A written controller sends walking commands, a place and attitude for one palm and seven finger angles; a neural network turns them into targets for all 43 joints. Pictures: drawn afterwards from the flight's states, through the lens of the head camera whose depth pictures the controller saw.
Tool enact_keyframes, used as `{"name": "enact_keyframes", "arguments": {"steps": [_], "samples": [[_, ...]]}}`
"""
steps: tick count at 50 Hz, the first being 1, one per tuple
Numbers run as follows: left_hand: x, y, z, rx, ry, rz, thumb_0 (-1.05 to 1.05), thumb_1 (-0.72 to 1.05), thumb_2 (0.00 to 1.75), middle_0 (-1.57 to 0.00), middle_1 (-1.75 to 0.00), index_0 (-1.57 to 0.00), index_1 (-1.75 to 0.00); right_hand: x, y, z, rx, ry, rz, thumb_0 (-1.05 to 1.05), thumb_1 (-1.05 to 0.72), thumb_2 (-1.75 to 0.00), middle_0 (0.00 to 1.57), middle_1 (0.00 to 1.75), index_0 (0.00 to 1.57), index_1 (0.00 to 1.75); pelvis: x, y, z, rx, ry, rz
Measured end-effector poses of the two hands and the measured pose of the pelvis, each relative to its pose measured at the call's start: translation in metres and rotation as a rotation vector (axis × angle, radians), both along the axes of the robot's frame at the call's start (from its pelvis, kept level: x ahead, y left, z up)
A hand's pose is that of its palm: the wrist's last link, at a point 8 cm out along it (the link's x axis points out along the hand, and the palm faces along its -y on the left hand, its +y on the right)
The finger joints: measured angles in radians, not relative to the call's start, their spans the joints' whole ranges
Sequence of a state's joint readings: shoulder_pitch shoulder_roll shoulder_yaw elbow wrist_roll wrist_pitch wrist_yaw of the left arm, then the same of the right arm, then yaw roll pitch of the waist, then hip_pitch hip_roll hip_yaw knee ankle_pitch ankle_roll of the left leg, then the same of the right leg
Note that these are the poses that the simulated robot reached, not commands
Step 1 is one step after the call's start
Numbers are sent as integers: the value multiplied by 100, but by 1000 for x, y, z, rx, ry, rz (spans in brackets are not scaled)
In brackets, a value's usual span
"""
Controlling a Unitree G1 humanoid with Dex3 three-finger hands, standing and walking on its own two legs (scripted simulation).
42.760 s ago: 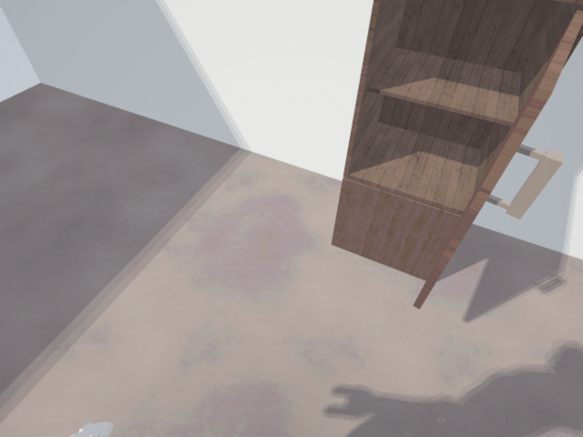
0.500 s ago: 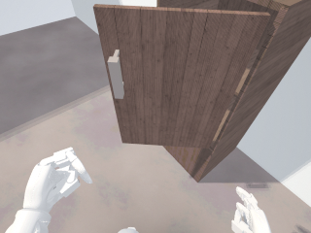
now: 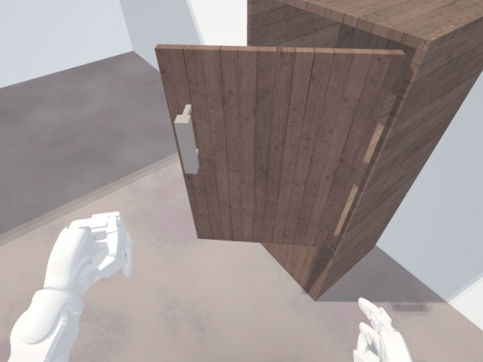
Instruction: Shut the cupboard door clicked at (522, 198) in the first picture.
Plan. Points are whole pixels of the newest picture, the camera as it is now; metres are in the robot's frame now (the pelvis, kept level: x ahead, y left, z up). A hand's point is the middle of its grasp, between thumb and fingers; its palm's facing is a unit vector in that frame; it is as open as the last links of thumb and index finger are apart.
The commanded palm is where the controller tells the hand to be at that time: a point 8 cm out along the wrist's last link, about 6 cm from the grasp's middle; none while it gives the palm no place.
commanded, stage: raise the hand and make a fist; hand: left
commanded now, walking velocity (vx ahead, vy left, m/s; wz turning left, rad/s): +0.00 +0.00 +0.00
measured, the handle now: (189, 139) +0.50 +0.16 +0.11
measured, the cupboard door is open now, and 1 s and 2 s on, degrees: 47 47 47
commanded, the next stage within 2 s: bring the fist close to the handle in 0.30 s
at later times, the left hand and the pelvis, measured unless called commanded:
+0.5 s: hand (132, 263) +0.22 +0.18 +0.11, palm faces +0.02 -1.00 -0.05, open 3.1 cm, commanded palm +0.21 +0.22 +0.11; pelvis -0.01 -0.01 +0.00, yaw +0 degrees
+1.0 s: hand (173, 208) +0.32 +0.14 +0.11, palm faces +0.00 -1.00 -0.02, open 3.1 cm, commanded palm +0.30 +0.19 +0.11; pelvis -0.01 -0.01 +0.00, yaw -1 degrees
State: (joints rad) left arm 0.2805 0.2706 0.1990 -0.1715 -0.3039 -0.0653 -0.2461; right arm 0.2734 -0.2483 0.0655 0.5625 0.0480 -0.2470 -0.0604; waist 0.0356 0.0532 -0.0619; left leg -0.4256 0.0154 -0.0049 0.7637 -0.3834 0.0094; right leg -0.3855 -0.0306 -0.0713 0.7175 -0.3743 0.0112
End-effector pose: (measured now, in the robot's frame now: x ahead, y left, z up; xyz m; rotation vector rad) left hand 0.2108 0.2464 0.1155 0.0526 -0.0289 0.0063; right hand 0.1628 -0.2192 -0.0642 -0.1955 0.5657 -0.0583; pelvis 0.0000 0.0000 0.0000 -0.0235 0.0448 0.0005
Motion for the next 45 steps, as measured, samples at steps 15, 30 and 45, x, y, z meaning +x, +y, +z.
{"name": "enact_keyframes", "arguments": {"steps": [15, 30, 45], "samples": [[-9, -14, -3, -7, -9, 17, 2, 90, 90, -130, -149, -130, -150, -3, -22, 5, -18, -19, -21, 1, -90, -90, 20, 30, 20, 30, -4, -12, 2, 10, -15, -3], [9, -24, -2, -17, -33, -1, 2, 90, 90, -130, -150, -130, -150, -11, -15, -2, -5, -7, -13, 1, -90, -90, 21, 30, 20, 30, -14, -11, 1, 10, -24, 4], [74, -45, -1, -30, -11, -17, 2, 90, 90, -130, -150, -130, -150, -30, -19, -9, 0, 80, -65, 1, -90, -90, 21, 30, 20, 30, -9, -6, 5, 20, -9, -24]]}}
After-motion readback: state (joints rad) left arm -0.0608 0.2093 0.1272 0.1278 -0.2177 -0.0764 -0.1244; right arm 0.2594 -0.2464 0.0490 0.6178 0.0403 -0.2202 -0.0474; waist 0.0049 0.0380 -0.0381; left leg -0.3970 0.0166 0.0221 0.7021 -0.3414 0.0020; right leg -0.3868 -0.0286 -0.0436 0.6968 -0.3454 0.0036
